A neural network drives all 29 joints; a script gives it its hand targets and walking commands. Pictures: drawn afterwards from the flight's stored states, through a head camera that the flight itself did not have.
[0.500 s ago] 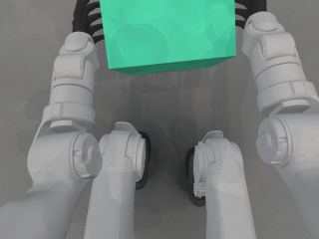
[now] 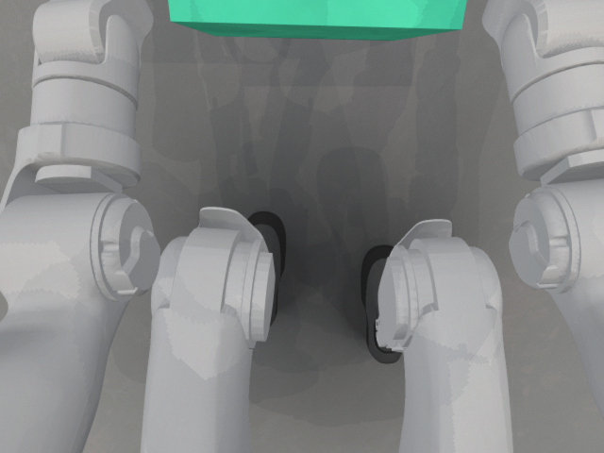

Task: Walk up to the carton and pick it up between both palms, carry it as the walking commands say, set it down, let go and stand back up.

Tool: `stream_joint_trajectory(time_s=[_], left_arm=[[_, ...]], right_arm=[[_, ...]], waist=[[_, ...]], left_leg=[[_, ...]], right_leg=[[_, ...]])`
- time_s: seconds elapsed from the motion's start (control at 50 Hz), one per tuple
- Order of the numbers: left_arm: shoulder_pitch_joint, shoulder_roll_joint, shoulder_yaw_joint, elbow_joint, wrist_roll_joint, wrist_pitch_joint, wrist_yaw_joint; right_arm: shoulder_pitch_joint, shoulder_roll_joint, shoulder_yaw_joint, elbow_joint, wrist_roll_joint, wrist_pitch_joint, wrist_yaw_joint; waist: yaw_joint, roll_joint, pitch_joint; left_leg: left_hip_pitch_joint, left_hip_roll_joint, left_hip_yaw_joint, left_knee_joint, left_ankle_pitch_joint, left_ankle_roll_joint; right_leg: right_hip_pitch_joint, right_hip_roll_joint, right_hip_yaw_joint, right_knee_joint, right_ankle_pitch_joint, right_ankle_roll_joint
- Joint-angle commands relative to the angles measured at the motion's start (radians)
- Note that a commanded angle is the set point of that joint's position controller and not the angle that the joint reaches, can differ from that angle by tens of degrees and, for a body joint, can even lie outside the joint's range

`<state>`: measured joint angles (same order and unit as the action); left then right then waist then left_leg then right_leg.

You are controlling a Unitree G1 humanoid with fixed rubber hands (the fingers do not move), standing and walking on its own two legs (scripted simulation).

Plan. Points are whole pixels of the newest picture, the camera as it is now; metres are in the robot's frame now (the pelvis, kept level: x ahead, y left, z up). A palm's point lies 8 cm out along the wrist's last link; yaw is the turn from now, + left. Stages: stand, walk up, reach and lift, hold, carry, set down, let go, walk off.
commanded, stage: set down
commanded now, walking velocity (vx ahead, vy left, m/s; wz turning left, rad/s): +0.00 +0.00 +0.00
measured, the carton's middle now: out of the picture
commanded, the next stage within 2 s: none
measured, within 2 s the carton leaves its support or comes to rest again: rests again in 0.66 s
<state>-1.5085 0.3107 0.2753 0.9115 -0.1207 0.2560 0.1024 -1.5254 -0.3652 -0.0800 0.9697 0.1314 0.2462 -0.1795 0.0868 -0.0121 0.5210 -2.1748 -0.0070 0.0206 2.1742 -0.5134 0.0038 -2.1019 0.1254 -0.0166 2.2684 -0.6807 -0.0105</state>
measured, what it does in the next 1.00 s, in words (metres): stands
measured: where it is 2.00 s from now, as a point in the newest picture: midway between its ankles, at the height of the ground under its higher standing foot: (322, 306)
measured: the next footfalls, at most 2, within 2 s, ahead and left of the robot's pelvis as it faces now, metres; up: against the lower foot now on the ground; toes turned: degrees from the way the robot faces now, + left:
none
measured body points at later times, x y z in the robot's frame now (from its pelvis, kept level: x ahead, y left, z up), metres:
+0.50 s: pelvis +0.00 -0.01 -0.01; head +0.37 +0.00 +0.23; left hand +0.54 +0.24 -0.17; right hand +0.59 -0.10 -0.17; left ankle +0.14 +0.12 -0.34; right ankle +0.10 -0.10 -0.34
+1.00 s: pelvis +0.02 +0.00 -0.01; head +0.39 +0.00 +0.24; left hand +0.55 +0.24 -0.17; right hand +0.60 -0.10 -0.18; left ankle +0.14 +0.12 -0.34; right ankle +0.10 -0.10 -0.34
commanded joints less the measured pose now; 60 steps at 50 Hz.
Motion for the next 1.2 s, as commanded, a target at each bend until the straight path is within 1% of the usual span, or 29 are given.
stream_joint_trajectory(time_s=[0.0,0.02,0.04,0.06,0.12,0.14,0.18,0.26,0.3,0.34,0.38,0.42,0.48,0.52,0.54,0.62,0.64,0.66,0.72,0.76,0.82,0.88,0.9,0.94,0.98,1.04,1.06,1.14,1.18], left_arm=[[-0.395,-0.865,-0.262,-0.056,-0.018,-0.009,-0.278],[-0.373,-0.875,-0.262,-0.08,-0.011,-0.008,-0.277],[-0.409,-0.87,-0.275,-0.123,-0.018,-0.015,-0.271],[-0.41,-0.901,-0.284,-0.148,-0.037,-0.02,-0.27],[-0.545,-0.914,-0.369,-0.281,-0.121,-0.037,-0.267],[-0.538,-0.91,-0.399,-0.224,-0.119,-0.022,-0.277],[-0.582,-0.883,-0.377,-0.293,-0.117,-0.023,-0.3],[-0.624,-0.852,-0.394,-0.286,-0.151,-0.032,-0.322],[-0.636,-0.81,-0.379,-0.263,-0.153,-0.039,-0.32],[-0.642,-0.79,-0.376,-0.211,-0.158,-0.034,-0.318],[-0.645,-0.757,-0.343,-0.197,-0.121,-0.037,-0.317],[-0.598,-0.767,-0.321,-0.172,-0.114,-0.036,-0.322],[-0.542,-0.759,-0.268,-0.106,-0.088,-0.041,-0.33],[-0.527,-0.778,-0.27,-0.104,-0.081,-0.049,-0.332],[-0.507,-0.801,-0.265,-0.061,-0.075,-0.044,-0.338],[-0.417,-0.81,-0.271,-0.085,-0.061,-0.053,-0.334],[-0.462,-0.807,-0.279,-0.112,-0.059,-0.058,-0.336],[-0.393,-0.82,-0.276,-0.06,-0.054,-0.053,-0.332],[-0.364,-0.828,-0.275,-0.076,-0.045,-0.052,-0.332],[-0.346,-0.843,-0.271,-0.048,-0.03,-0.044,-0.333],[-0.322,-0.848,-0.273,-0.075,-0.029,-0.051,-0.337],[-0.323,-0.85,-0.255,-0.038,-0.024,-0.049,-0.34],[-0.33,-0.817,-0.236,-0.035,-0.026,-0.051,-0.339],[-0.322,-0.819,-0.238,-0.007,-0.02,-0.047,-0.343],[-0.302,-0.814,-0.216,0.014,0.006,-0.043,-0.341],[-0.318,-0.801,-0.24,-0.003,-0.013,-0.056,-0.343],[-0.322,-0.776,-0.242,-0.019,-0.009,-0.058,-0.346],[-0.32,-0.782,-0.213,0.007,-0.008,-0.056,-0.348],[-0.303,-0.781,-0.214,0.017,0.002,-0.053,-0.351]], right_arm=[[-0.597,0.974,0.312,-0.199,0.106,-0.045,0.354],[-0.607,0.978,0.324,-0.234,0.115,-0.053,0.365],[-0.589,0.983,0.319,-0.216,0.125,-0.055,0.37],[-0.634,0.975,0.336,-0.263,0.151,-0.065,0.358],[-0.627,0.992,0.314,-0.256,0.128,-0.056,0.336],[-0.523,0.973,0.283,-0.121,0.098,-0.04,0.334],[-0.5,0.971,0.234,-0.123,0.068,-0.032,0.337],[-0.496,0.953,0.217,-0.093,0.019,-0.033,0.317],[-0.586,0.953,0.232,-0.136,0.032,-0.037,0.315],[-0.556,0.916,0.227,-0.082,0.03,-0.026,0.31],[-0.532,0.951,0.221,-0.074,0.026,-0.024,0.314],[-0.553,0.927,0.217,-0.105,0.029,-0.027,0.317],[-0.513,0.98,0.242,-0.073,0.025,-0.025,0.328],[-0.528,0.978,0.242,-0.103,0.027,-0.036,0.328],[-0.496,0.956,0.224,-0.063,0.003,-0.035,0.326],[-0.446,0.97,0.23,-0.078,0.013,-0.052,0.335],[-0.4,1.004,0.221,-0.038,0.004,-0.054,0.333],[-0.416,0.963,0.224,-0.057,0.011,-0.062,0.334],[-0.367,0.975,0.212,-0.037,-0.001,-0.061,0.343],[-0.295,0.961,0.191,0.018,-0.038,-0.057,0.342],[-0.307,0.94,0.173,-0.025,-0.057,-0.065,0.353],[-0.338,0.942,0.19,-0.024,-0.048,-0.061,0.352],[-0.332,0.942,0.189,-0.012,-0.064,-0.055,0.352],[-0.336,0.917,0.169,-0.007,-0.066,-0.057,0.349],[-0.316,0.936,0.187,-0.003,-0.069,-0.053,0.352],[-0.326,0.906,0.192,-0.003,-0.087,-0.053,0.346],[-0.282,0.936,0.184,0.026,-0.08,-0.051,0.346],[-0.265,0.912,0.158,0.055,-0.097,-0.048,0.344],[-0.299,0.907,0.165,0.022,-0.09,-0.052,0.339]], waist=[[0.145,-0.107,-1.452],[0.174,-0.085,-1.485],[0.145,-0.07,-1.557],[0.173,-0.047,-1.637],[0.086,-0.024,-1.754],[0.031,-0.008,-1.636],[0.033,-0.018,-1.539],[-0.043,-0.102,-1.466],[0.017,-0.096,-1.455],[0.001,-0.099,-1.37],[0.042,-0.108,-1.341],[0.025,-0.113,-1.349],[0.075,-0.174,-1.302],[0.08,-0.139,-1.301],[0.044,-0.128,-1.247],[0.068,-0.121,-1.225],[0.095,-0.094,-1.263],[0.065,-0.104,-1.246],[0.069,-0.084,-1.21],[0.027,-0.08,-1.162],[0.006,-0.068,-1.108],[0.038,-0.082,-1.106],[0.035,-0.126,-1.098],[0.015,-0.1,-1.062],[0.051,-0.112,-1.05],[0.019,-0.113,-1.065],[0.04,-0.116,-1.055],[0.021,-0.099,-1.004],[0.042,-0.098,-1.002]], left_leg=[[0.789,-0.058,0.005,-0.125,0.433,0.023],[0.831,-0.054,-0.01,-0.111,0.497,0.02],[0.915,-0.054,-0.014,-0.122,0.519,0.021],[0.921,-0.052,0.003,-0.104,0.548,0.015],[0.929,-0.061,-0.005,-0.087,0.592,0.014],[0.868,-0.045,-0.001,-0.099,0.502,0.006],[0.731,-0.063,0.016,-0.107,0.425,0.005],[0.573,-0.065,0.027,-0.094,0.316,-0.003],[0.568,-0.067,0.025,-0.083,0.308,0.008],[0.534,-0.06,0.033,-0.094,0.24,0.007],[0.494,-0.059,0.049,-0.098,0.217,0.005],[0.508,-0.053,0.04,-0.096,0.228,0.008],[0.473,-0.057,0.044,-0.089,0.241,0.013],[0.47,-0.061,0.043,-0.071,0.277,0.014],[0.43,-0.061,0.043,-0.072,0.262,0.011],[0.528,-0.069,0.015,-0.086,0.37,0.009],[0.496,-0.063,0.022,-0.078,0.374,0.002],[0.538,-0.059,0.009,-0.072,0.399,0.005],[0.55,-0.066,-0.006,-0.071,0.438,0.007],[0.554,-0.057,-0.014,-0.071,0.444,0.0],[0.504,-0.072,-0.027,-0.07,0.408,0.003],[0.474,-0.072,-0.007,-0.082,0.362,0.007],[0.45,-0.07,-0.001,-0.074,0.315,0.015],[0.47,-0.061,-0.022,-0.083,0.33,0.015],[0.426,-0.061,0.001,-0.07,0.307,0.008],[0.414,-0.058,-0.002,-0.05,0.304,0.004],[0.43,-0.057,0.002,-0.059,0.331,0.001],[0.383,-0.055,0.009,-0.055,0.269,0.007],[0.379,-0.061,0.016,-0.061,0.288,0.005]], right_leg=[[0.277,0.021,-0.009,-0.235,0.269,-0.02],[0.246,0.017,0.006,-0.226,0.305,-0.021],[0.231,0.023,-0.027,-0.216,0.311,-0.02],[0.292,0.014,-0.018,-0.208,0.356,-0.012],[0.355,0.019,-0.015,-0.185,0.411,-0.015],[0.333,0.024,-0.01,-0.207,0.365,-0.036],[0.357,0.022,0.011,-0.219,0.357,-0.038],[0.44,0.01,0.021,-0.226,0.341,-0.037],[0.405,0.005,0.027,-0.212,0.308,-0.025],[0.404,-0.001,0.022,-0.224,0.259,-0.026],[0.407,-0.006,0.034,-0.237,0.245,-0.026],[0.454,-0.01,0.033,-0.234,0.264,-0.025],[0.43,-0.006,0.039,-0.243,0.272,-0.015],[0.415,-0.005,0.05,-0.231,0.298,-0.016],[0.388,-0.003,0.051,-0.239,0.3,-0.023],[0.292,0.011,0.028,-0.227,0.342,-0.006],[0.313,0.004,0.048,-0.213,0.386,-0.017],[0.261,0.01,0.023,-0.21,0.381,-0.007],[0.205,0.008,0.024,-0.201,0.385,-0.008],[0.169,0.008,0.021,-0.21,0.385,-0.02],[0.094,0.009,0.022,-0.211,0.327,-0.024],[0.177,0.002,0.024,-0.214,0.341,-0.018],[0.186,0.001,0.025,-0.216,0.309,-0.019],[0.157,-0.003,0.016,-0.212,0.307,-0.014],[0.206,-0.005,0.039,-0.209,0.316,-0.017],[0.205,-0.009,0.03,-0.201,0.33,-0.013],[0.202,-0.009,0.036,-0.207,0.342,-0.015],[0.203,-0.007,0.042,-0.206,0.307,-0.022],[0.213,-0.004,0.039,-0.208,0.328,-0.019]])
